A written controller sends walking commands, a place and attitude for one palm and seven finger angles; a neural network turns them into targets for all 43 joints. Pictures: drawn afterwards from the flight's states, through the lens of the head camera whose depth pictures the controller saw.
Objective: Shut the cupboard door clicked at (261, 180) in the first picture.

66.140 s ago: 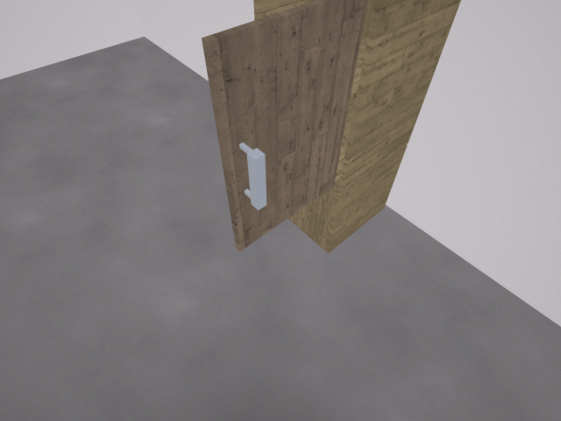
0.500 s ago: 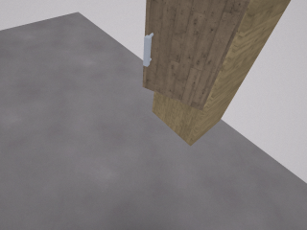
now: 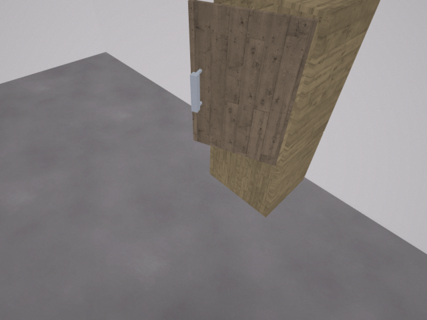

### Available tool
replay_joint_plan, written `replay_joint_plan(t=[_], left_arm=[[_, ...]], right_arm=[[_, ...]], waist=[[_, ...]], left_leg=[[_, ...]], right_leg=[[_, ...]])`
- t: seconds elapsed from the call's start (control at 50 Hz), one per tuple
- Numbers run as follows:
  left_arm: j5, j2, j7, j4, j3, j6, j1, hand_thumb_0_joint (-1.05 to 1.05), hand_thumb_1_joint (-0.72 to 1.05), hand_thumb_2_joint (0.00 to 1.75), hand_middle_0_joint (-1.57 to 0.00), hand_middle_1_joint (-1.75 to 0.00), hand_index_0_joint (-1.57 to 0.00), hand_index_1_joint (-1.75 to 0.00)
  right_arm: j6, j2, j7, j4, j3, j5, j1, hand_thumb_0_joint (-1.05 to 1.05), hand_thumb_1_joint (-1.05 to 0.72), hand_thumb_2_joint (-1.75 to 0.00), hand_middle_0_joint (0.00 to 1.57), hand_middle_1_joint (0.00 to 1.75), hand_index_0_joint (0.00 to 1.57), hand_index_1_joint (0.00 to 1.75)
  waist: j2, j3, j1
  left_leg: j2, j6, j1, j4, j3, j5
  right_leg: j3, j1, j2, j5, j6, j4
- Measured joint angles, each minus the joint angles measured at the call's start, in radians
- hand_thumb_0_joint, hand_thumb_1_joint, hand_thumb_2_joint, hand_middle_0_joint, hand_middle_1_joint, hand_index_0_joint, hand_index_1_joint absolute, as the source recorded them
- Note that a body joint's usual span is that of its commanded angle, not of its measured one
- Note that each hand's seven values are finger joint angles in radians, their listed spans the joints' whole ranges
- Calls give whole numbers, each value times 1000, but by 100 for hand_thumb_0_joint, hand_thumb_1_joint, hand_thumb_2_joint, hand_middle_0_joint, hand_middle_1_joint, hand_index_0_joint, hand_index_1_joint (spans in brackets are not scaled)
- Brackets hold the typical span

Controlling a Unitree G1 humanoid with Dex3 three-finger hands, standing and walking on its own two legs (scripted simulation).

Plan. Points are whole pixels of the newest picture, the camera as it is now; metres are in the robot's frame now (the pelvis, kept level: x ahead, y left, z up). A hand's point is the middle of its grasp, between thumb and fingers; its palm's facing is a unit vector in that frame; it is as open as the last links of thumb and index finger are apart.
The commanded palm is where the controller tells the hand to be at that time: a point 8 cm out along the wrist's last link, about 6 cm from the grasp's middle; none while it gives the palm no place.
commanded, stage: let the arm hang, fingers relaxed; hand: left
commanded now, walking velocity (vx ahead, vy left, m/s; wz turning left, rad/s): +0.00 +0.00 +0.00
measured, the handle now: (197, 90) +0.93 +0.11 -0.05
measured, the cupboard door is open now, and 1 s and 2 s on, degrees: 21 21 21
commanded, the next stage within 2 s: look to check the result in 0.14 s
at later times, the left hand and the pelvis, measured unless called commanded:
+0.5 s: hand out of the picture +0.00 +0.18 -0.18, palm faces +0.01 -0.98 -0.21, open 7.4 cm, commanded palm none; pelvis +0.02 +0.00 +0.00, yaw +0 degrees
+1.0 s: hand out of the picture +0.04 +0.18 -0.18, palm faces +0.07 -0.97 -0.23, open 7.4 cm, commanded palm none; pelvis +0.03 -0.01 +0.00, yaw +3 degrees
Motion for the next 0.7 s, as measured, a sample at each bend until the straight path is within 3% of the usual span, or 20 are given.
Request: replay_joint_plan(t=[0.36,0.7], left_arm=[[-6,21,-2,22,4,3,-11,0,91,90,-20,-30,-20,-29],[-4,40,-4,27,3,1,-39,0,91,90,-20,-30,-20,-29]], right_arm=[[-5,-15,-4,19,6,3,1,0,-91,-90,20,30,20,30],[-10,-39,-2,11,8,5,-65,0,-91,-90,20,30,20,30]], waist=[[-5,50,-3],[-4,52,6]], left_leg=[[7,-8,19,-9,-2,-11],[2,-8,46,-25,2,-20]], right_leg=[[0,31,8,4,-6,-36],[4,61,3,1,-4,-62]])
